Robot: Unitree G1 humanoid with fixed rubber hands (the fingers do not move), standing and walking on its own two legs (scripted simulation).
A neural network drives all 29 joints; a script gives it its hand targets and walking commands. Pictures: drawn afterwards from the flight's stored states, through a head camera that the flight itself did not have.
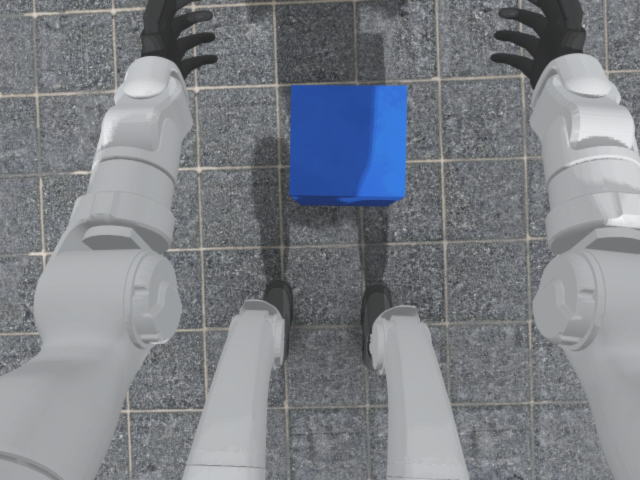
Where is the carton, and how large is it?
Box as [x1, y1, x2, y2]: [289, 85, 406, 206]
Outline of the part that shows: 291,85 289,194 300,204 385,206 404,196 406,86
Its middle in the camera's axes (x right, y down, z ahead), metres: +0.05 -0.18 +0.83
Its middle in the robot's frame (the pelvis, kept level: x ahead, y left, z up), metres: +0.53 -0.02 -0.52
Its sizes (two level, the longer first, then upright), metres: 0.210 0.200 0.250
